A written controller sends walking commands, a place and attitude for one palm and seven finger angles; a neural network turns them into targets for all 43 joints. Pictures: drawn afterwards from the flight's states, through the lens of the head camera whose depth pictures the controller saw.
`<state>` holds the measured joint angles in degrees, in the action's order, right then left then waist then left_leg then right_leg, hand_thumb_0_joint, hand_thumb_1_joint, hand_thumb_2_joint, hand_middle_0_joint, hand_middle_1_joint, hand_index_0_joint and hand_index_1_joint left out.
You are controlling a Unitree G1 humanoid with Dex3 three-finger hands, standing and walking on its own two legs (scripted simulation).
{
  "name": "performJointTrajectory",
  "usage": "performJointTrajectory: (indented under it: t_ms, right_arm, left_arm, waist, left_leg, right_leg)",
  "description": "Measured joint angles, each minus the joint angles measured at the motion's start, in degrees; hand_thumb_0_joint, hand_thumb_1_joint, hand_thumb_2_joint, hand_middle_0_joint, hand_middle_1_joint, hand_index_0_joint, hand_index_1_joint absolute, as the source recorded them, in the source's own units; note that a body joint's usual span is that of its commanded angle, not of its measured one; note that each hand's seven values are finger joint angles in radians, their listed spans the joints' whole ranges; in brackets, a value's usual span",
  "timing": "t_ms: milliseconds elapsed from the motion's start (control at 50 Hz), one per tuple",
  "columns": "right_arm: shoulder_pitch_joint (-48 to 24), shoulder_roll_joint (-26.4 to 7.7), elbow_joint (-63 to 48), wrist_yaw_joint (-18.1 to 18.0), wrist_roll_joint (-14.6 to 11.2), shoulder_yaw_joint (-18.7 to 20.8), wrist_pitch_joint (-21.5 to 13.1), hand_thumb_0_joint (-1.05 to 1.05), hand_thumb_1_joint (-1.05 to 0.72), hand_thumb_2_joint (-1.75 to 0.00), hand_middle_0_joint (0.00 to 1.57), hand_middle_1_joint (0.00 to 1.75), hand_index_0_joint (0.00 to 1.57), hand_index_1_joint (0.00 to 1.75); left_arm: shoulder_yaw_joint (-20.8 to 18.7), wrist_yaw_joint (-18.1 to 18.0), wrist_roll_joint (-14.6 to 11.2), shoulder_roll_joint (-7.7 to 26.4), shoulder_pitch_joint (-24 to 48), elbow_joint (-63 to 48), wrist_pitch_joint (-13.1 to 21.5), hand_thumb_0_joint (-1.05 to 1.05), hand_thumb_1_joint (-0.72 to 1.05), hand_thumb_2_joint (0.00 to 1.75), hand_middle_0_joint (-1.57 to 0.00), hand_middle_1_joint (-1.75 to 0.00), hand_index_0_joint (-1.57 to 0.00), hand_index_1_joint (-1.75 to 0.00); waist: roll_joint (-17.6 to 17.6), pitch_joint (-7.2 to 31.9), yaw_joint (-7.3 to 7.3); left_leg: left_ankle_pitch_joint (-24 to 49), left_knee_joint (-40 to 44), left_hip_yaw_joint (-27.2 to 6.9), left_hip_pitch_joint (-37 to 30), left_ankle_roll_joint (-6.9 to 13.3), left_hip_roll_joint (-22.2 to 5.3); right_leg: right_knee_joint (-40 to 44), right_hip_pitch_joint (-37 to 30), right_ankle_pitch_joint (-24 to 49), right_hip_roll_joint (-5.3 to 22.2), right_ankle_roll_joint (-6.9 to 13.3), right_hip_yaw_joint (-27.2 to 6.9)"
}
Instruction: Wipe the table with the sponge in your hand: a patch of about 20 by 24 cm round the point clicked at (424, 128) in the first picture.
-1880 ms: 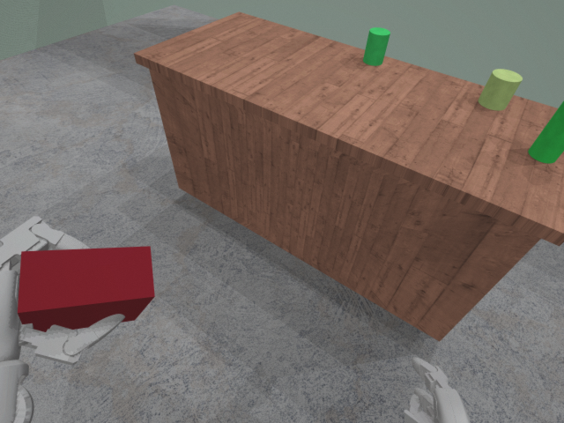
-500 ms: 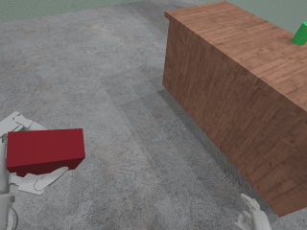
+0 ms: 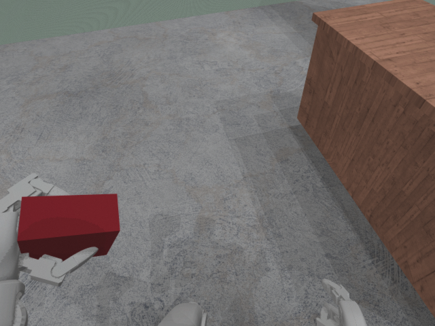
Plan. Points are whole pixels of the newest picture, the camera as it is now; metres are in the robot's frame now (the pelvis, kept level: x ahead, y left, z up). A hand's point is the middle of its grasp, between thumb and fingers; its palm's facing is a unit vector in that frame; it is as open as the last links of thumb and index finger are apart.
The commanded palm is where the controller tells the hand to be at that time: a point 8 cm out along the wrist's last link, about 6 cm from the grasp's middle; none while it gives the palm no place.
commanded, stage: walk around to get in front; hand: left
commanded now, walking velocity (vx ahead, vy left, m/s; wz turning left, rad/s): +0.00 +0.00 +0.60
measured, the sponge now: (84, 229) +0.22 +0.21 +0.14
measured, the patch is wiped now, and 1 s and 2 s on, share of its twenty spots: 0.00 0.00 0.00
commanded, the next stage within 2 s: none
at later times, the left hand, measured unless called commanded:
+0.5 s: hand out of the picture +0.05 +0.29 +0.18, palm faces +0.61 -0.69 -0.40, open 9.8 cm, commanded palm -0.01 +0.32 +0.18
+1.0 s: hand out of the picture +0.01 +0.29 +0.17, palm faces +0.73 -0.46 -0.50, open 9.8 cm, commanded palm -0.06 +0.30 +0.18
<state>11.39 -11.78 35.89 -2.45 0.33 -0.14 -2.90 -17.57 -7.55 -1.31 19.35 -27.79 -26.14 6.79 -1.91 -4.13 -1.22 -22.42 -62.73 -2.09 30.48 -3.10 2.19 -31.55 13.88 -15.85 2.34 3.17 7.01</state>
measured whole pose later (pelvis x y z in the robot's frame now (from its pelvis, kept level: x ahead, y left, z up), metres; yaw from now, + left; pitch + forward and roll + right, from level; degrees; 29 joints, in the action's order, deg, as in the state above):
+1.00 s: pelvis -0.05 -0.02 +0.01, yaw +32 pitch +0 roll +4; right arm 12.6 -16.3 34.7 -3.8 0.8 4.0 -2.6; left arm -20.0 -8.5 -0.9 21.5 -28.2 -27.7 11.0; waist 0.5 -4.2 -0.9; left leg -16.6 -51.8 6.6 30.6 -1.4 -4.6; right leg -25.9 7.0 -19.0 7.5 1.3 15.4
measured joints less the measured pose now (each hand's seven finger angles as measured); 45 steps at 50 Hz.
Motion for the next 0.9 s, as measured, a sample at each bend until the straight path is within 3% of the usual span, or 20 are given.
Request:
performJointTrajectory:
  t_ms: [40, 80, 220, 280, 320, 360, 420, 500, 580, 660, 700, 740, 780, 820, 900]
  right_arm:
    - [0.6, -0.7, -0.2, -0.8, 0.0, 0.4, 0.6, 0.01, -0.9, -0.9, 0.2, 0.3, 0.21, 0.3]
    - [1.2, -1.3, -0.6, -1.8, 0.2, 1.0, 0.7, 0.01, -0.9, -0.9, 0.2, 0.3, 0.2, 0.3]
    - [2.0, -3.2, -2.6, -3.1, 1.0, 2.8, -0.1, 0.01, -0.9, -0.9, 0.2, 0.3, 0.2, 0.3]
    - [1.6, -3.8, -4.2, -2.7, 1.1, 2.9, -0.1, 0.01, -0.9, -0.9, 0.2, 0.3, 0.2, 0.3]
    - [0.6, -2.4, -4.4, -2.4, 1.0, 2.7, -0.2, 0.01, -0.91, -0.9, 0.2, 0.3, 0.2, 0.3]
    - [0.8, -0.5, -4.0, -1.5, 1.0, 2.2, -1.2, 0.01, -0.91, -0.9, 0.19, 0.3, 0.2, 0.3]
    - [1.8, 2.3, -2.6, 0.2, 0.3, 0.8, -2.6, 0.01, -0.9, -0.9, 0.2, 0.3, 0.2, 0.3]
    - [2.6, 4.6, -1.4, 1.3, -0.1, -1.2, -3.2, 0.01, -0.9, -0.9, 0.2, 0.3, 0.2, 0.3]
    - [2.6, 5.3, -0.5, 0.9, 0.2, -2.3, -3.2, 0.01, -0.9, -0.9, 0.2, 0.3, 0.21, 0.3]
    - [2.1, 4.6, -0.5, 0.6, 0.4, -2.5, -2.7, 0.01, -0.9, -0.9, 0.2, 0.3, 0.21, 0.3]
    - [1.2, 3.2, -0.1, 0.5, 0.2, -1.8, -2.3, 0.01, -0.9, -0.9, 0.2, 0.3, 0.21, 0.3]
    - [0.1, 1.5, 1.8, 0.3, 0.6, -1.1, -1.5, 0.01, -0.9, -0.9, 0.2, 0.3, 0.21, 0.3]
    - [-0.2, 0.1, 2.7, 0.2, 0.8, -0.3, -0.5, 0.01, -0.9, -0.9, 0.2, 0.3, 0.21, 0.3]
    - [0.0, -1.2, 2.3, -0.2, 0.7, 0.6, 0.2, 0.01, -0.9, -0.9, 0.2, 0.3, 0.21, 0.3]
    - [0.7, -3.1, 1.0, -1.2, 0.7, 2.7, 0.4, 0.01, -0.9, -0.9, 0.2, 0.3, 0.2, 0.3]
  left_arm:
    - [0.1, 0.0, 0.3, 0.2, -0.9, 0.6, 0.5, 0.0, -0.46, 0.99, -0.79, -1.33, -0.78, -1.33]
    - [0.2, 0.0, 0.5, 0.9, -0.8, 0.9, 1.0, 0.0, -0.46, 0.99, -0.79, -1.33, -0.78, -1.33]
    - [-1.5, -1.9, 0.3, 2.3, 0.5, -3.7, 2.9, 0.0, -0.46, 0.99, -0.79, -1.33, -0.78, -1.33]
    - [-2.6, -2.5, -0.3, 2.1, 0.0, -6.6, 3.6, 0.0, -0.46, 0.99, -0.79, -1.33, -0.78, -1.33]
    - [-3.4, -2.6, -0.7, 2.6, 0.1, -6.9, 3.9, 0.0, -0.46, 0.99, -0.79, -1.33, -0.78, -1.33]
    - [-3.4, -1.8, 0.1, 2.8, 0.2, -6.0, 4.0, 0.0, -0.46, 0.99, -0.79, -1.33, -0.78, -1.33]
    - [-2.6, -0.3, 1.4, 3.1, 0.9, -5.4, 4.0, 0.0, -0.46, 0.99, -0.79, -1.33, -0.78, -1.33]
    - [-2.1, 0.0, 1.0, 2.1, 0.2, -6.2, 4.5, 0.0, -0.46, 0.99, -0.79, -1.33, -0.78, -1.33]
    - [-2.4, 0.2, 0.5, 1.8, 0.0, -4.4, 4.4, 0.0, -0.46, 0.99, -0.79, -1.33, -0.78, -1.33]
    - [-2.9, 0.3, 0.4, 2.2, 1.2, -1.7, 3.0, 0.0, -0.46, 0.99, -0.79, -1.33, -0.78, -1.33]
    - [-2.1, 0.7, 0.8, 1.5, 2.6, -0.9, 2.3, 0.0, -0.46, 0.99, -0.79, -1.33, -0.78, -1.33]
    - [-0.4, 1.0, 0.8, 0.4, 3.4, -0.2, 1.9, 0.0, -0.46, 0.99, -0.79, -1.33, -0.78, -1.33]
    - [0.1, 1.2, 0.7, -0.3, 1.6, 0.1, 2.4, 0.0, -0.46, 0.99, -0.79, -1.33, -0.78, -1.33]
    - [-0.1, 1.3, 0.8, -0.3, -1.2, -0.1, 3.0, 0.0, -0.46, 0.99, -0.79, -1.33, -0.78, -1.33]
    - [-0.8, 0.8, 1.0, 1.6, -2.3, 0.2, 3.7, 0.0, -0.46, 0.99, -0.79, -1.33, -0.78, -1.33]
  waist:
    - [0.9, 0.8, 1.0]
    - [1.7, 1.4, 1.61]
    - [3.9, 2.6, 1.15]
    - [4.1, 2.5, 1.36]
    - [6.5, 1.3, 0.96]
    - [6.0, 1.3, 1.06]
    - [4.3, 2.0, 1.46]
    - [2.3, 2.5, 0.59]
    - [0.3, 2.8, -0.12]
    - [-0.7, 3.0, -0.78]
    - [-1.7, 2.1, -0.64]
    - [-1.4, 1.0, -0.42]
    - [-0.4, 0.9, -0.45]
    - [0.2, 1.2, 0.18]
    - [1.3, 0.6, 0.94]
  left_leg:
    - [1.2, -3.5, 1.9, -0.3, -0.5, -0.9]
    - [1.6, -1.4, 3.4, -2.2, -0.5, -2.3]
    - [-3.1, 20.0, 5.8, -13.2, 1.5, -5.0]
    - [2.0, 31.2, 5.9, -18.3, 2.2, -4.5]
    - [5.1, 31.3, 6.4, -18.4, 2.1, -2.5]
    - [4.5, 30.2, 5.1, -17.8, 2.7, -2.8]
    - [5.9, 31.5, 1.3, -17.2, 3.0, -3.8]
    - [8.5, 33.9, -1.7, -16.7, 2.7, -4.3]
    - [9.6, 34.7, -4.0, -15.4, 2.9, -4.0]
    - [7.8, 30.9, -5.4, -11.8, 2.9, -3.1]
    - [-0.2, 20.7, -4.8, -7.0, 3.7, -3.0]
    - [-2.7, 5.6, -2.6, -1.8, 2.9, -2.0]
    - [0.0, -4.8, 0.1, 1.7, 1.9, -2.1]
    - [2.9, -10.0, 1.9, 4.0, 1.0, -3.1]
    - [5.9, -6.1, 4.7, 4.5, 0.6, -5.2]
  right_leg:
    - [1.7, -0.6, 1.1, 1.1, -0.1, 1.3]
    - [2.9, -0.7, 2.0, 1.9, 0.0, 2.8]
    - [1.8, 3.1, 3.4, 4.0, -0.2, 7.0]
    - [-2.4, 6.1, 2.5, 5.5, -1.1, 8.3]
    - [-9.0, 8.7, -1.8, 7.3, -3.3, 5.4]
    - [-20.0, 11.8, -10.3, 4.9, -5.2, 1.3]
    - [-29.8, 14.8, -10.2, 2.3, -6.6, -1.2]
    - [-28.2, 14.5, -7.5, 1.5, -7.7, -2.1]
    - [-19.5, 10.1, -9.5, 0.4, -7.9, -1.9]
    - [-3.6, 1.3, -10.8, -1.3, -6.9, -0.2]
    - [-1.5, 1.0, -3.2, -1.2, -2.5, 1.5]
    - [-3.1, 0.6, -3.1, 0.4, -0.7, 3.0]
    - [-1.9, -0.7, -3.7, 1.8, -0.6, 3.3]
    - [0.6, -2.2, -3.1, 2.6, -1.0, 3.8]
    - [4.7, -5.4, -2.1, 4.1, -1.2, 6.3]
